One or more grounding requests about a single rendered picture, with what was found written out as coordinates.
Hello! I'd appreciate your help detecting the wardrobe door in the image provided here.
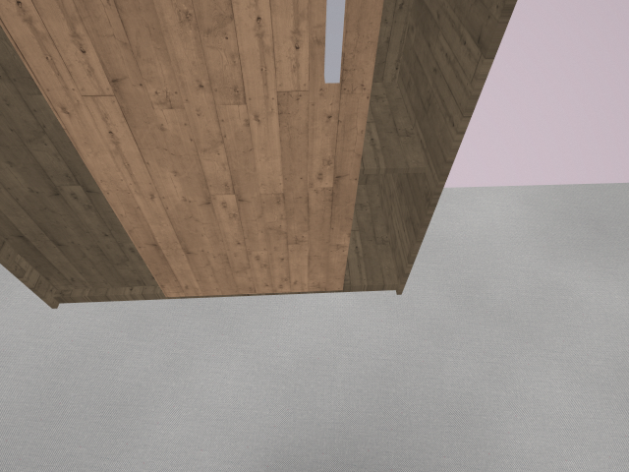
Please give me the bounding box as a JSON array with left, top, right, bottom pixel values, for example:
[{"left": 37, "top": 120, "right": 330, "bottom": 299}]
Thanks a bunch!
[
  {"left": 0, "top": 0, "right": 384, "bottom": 297},
  {"left": 0, "top": 26, "right": 159, "bottom": 290}
]

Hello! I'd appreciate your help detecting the handle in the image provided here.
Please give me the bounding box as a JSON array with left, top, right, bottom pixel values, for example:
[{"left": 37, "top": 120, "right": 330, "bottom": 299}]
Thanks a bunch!
[{"left": 324, "top": 0, "right": 345, "bottom": 84}]

